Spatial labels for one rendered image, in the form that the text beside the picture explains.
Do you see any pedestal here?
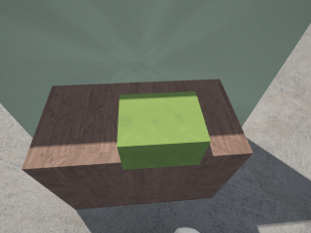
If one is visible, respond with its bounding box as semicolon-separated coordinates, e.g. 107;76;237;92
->
21;79;253;210

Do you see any carton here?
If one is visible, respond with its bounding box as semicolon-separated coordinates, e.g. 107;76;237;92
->
117;91;211;170

